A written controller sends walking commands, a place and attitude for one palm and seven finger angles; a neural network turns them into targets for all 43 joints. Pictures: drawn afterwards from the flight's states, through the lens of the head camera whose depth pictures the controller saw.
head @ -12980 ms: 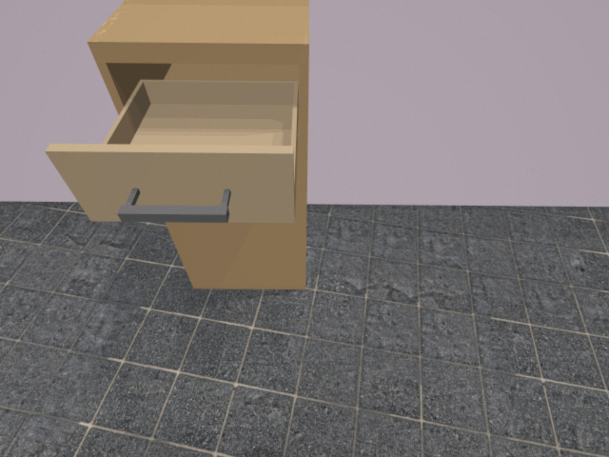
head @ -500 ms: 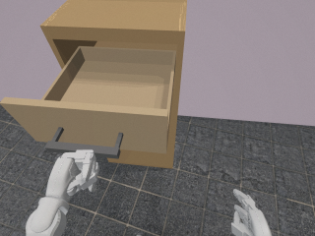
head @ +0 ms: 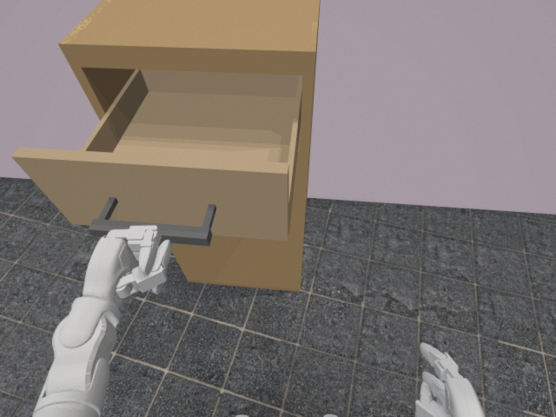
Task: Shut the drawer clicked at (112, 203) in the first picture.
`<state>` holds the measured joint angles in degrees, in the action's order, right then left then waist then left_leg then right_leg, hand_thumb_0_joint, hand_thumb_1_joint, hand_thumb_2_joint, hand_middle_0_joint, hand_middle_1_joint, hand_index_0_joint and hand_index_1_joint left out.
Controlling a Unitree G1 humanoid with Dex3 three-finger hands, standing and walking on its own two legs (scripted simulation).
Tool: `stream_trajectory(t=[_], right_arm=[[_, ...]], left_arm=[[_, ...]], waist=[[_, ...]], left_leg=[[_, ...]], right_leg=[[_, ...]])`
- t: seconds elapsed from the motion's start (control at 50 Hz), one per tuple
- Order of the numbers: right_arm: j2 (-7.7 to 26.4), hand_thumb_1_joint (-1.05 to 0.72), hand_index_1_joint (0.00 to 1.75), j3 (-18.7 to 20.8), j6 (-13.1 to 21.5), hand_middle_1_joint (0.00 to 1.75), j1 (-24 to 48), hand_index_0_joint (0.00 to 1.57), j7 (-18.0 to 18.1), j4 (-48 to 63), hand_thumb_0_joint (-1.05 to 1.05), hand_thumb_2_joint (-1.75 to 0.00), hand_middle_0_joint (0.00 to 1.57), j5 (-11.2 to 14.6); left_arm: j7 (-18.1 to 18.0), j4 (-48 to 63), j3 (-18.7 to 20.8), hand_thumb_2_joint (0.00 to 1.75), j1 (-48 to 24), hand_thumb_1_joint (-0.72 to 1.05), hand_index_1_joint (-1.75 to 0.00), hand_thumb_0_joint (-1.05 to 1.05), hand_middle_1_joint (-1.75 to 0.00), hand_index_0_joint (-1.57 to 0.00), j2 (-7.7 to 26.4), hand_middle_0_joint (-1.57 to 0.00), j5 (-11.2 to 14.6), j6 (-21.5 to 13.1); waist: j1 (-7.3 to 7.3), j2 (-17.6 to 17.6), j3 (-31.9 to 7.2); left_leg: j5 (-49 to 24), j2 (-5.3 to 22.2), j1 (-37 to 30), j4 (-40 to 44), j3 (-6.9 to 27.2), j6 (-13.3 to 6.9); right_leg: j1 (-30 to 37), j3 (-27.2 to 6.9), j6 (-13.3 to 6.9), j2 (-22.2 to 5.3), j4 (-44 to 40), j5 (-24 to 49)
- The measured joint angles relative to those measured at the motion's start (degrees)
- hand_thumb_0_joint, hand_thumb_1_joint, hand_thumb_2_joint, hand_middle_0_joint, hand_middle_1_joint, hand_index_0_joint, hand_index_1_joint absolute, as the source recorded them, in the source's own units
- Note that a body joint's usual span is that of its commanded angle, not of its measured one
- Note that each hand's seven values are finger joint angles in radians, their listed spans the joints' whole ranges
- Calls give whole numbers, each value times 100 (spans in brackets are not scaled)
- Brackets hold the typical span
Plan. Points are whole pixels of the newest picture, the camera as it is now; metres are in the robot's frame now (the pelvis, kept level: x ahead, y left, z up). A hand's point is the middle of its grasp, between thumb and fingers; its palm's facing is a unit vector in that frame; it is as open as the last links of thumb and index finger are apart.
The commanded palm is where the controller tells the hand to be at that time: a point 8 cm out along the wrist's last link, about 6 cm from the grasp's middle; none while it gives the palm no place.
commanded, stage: push the drawer shut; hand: left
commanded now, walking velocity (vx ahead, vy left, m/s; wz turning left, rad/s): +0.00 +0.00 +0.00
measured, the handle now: (155, 220) +0.38 +0.20 +0.07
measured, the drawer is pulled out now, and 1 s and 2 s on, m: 0.23 0.09 0.00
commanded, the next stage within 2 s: none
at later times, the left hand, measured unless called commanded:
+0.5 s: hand (171, 229) +0.37 +0.18 +0.06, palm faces -0.11 -0.99 -0.04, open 3.1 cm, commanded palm +0.36 +0.23 +0.07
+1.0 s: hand (187, 194) +0.43 +0.16 +0.06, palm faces -0.08 -1.00 -0.04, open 3.2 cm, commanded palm +0.42 +0.22 +0.07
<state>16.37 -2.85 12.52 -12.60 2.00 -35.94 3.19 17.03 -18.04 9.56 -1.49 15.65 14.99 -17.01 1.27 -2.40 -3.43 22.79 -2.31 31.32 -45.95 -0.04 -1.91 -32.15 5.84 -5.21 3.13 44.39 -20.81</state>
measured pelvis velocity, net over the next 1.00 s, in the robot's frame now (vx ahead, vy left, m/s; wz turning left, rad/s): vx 0.01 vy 0.03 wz -0.03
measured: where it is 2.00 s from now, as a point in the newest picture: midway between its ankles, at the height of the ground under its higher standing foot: outside the picture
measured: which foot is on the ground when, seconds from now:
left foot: down 0.00-1.00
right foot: down 0.00-1.00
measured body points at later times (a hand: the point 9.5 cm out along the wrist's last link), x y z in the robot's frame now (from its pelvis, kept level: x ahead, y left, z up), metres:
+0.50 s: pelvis +0.00 +0.03 +0.00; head +0.06 +0.03 +0.44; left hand +0.37 +0.23 +0.06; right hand +0.12 -0.21 -0.11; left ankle +0.00 +0.10 -0.71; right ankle +0.02 -0.06 -0.71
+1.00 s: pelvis +0.01 +0.03 -0.01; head +0.08 +0.02 +0.44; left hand +0.43 +0.22 +0.07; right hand +0.07 -0.23 -0.12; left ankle +0.00 +0.10 -0.71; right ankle +0.02 -0.06 -0.71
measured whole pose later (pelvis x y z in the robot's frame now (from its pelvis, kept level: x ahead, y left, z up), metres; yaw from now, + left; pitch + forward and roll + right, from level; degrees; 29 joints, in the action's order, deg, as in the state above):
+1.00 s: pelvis +0.01 +0.03 -0.01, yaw -2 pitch +12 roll +0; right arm 15.9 -2.9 3.5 -19.0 -0.1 -36.7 1.5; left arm 10.6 -48.6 12.3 -32.1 16.5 8.8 -20.7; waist 5.1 -1.2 -4.1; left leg 23.7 -3.1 36.3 -47.6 -2.4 -4.0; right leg -37.8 3.6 -3.3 2.4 46.6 -21.2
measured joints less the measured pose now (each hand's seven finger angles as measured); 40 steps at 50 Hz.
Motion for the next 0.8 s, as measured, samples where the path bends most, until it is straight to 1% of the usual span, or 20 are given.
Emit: stream_trajectory(t=[0.18, 0.28, 0.52, 0.64, 0.8], right_arm=[[-21, -90, 30, -3, -103, 30, -93, 21, -15, 30, 1, -90, 20, -12], [-53, -90, 30, -24, -187, 30, -149, 21, -28, 33, 1, -90, 20, -30], [-86, -90, 30, -66, -412, 30, -288, 21, -78, -20, 1, -90, 21, -68], [-78, -90, 30, -46, -529, 30, -382, 21, -121, -53, 1, -90, 21, -104], [-53, -90, 30, -13, -704, 30, -519, 21, -200, -96, 1, -90, 21, -153]], left_arm=[[-122, -434, -65, 86, -511, 70, -160, 4, -160, -140, -56, -140, -99, -77], [-217, -648, -102, 85, -816, 68, -160, 3, -160, -140, -70, -140, -182, -59], [-523, -1413, -246, 85, -1748, 68, -160, 0, -160, -140, -127, -140, -372, -86], [-651, -1873, -216, 86, -2184, 70, -160, 0, -160, -140, -121, -140, -455, -87], [-784, -2459, -83, 88, -2668, 73, -160, 1, -160, -140, -113, -140, -551, -226]], waist=[[33, 35, 25], [62, 56, 28], [136, 92, 37], [210, 96, -10], [291, 109, -45]], left_leg=[[-11, -56, 43, 6, -92, -100], [-12, -91, 98, -12, -127, -154], [-1, -181, 285, -99, -153, -253], [17, -191, 348, -110, -177, -268], [52, -171, 420, -129, -206, -264]], right_leg=[[-72, -89, 84, -56, 35, 15], [-133, -122, 137, -93, 63, 20], [-312, -141, 240, -188, 165, -6], [-382, -166, 263, -196, 180, -18], [-471, -196, 254, -175, 210, -45]])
